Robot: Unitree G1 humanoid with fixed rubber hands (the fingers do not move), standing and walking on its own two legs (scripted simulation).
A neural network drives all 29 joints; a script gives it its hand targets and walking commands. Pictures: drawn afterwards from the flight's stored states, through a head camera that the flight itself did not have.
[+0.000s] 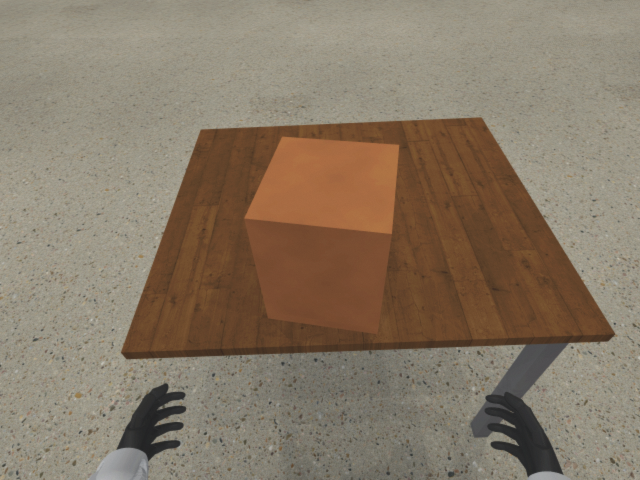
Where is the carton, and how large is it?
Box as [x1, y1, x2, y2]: [244, 137, 398, 333]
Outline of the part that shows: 282,137 244,218 267,315 269,318 377,333 391,236 398,145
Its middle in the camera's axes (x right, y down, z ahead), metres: +0.02 -0.01 +0.68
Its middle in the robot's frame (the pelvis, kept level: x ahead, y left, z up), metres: +0.50 +0.01 -0.01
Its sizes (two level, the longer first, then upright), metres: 0.210 0.200 0.250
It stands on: a table, 0.64 m high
